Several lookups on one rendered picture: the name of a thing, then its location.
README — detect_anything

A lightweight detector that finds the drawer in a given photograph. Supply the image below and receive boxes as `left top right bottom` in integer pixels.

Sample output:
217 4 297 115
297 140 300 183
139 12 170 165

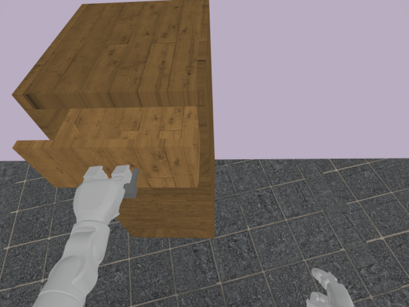
13 106 200 187

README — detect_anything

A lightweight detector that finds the cabinet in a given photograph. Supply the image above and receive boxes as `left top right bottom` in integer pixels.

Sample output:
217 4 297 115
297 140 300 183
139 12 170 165
12 0 215 239

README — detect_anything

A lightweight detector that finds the left robot hand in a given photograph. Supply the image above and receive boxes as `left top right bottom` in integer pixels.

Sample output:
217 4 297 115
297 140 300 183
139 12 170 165
73 165 132 226

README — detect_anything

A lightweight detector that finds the left robot forearm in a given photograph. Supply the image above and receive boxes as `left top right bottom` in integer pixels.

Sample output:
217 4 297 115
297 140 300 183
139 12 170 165
33 220 110 307

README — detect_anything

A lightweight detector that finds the right robot hand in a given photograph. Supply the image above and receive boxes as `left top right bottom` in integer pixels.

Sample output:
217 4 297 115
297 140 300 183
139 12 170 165
306 268 354 307

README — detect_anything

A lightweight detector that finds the handle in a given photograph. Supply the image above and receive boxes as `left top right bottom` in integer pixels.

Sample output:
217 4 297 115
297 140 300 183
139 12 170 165
78 168 139 198

